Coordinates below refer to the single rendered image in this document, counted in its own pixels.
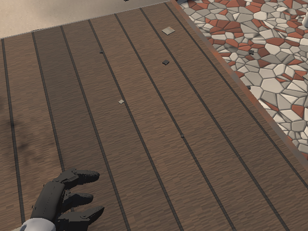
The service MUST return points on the robot left hand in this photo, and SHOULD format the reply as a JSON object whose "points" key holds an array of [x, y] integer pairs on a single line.
{"points": [[53, 201]]}

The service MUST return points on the robot left forearm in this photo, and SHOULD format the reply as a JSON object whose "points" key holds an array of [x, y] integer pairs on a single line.
{"points": [[38, 224]]}

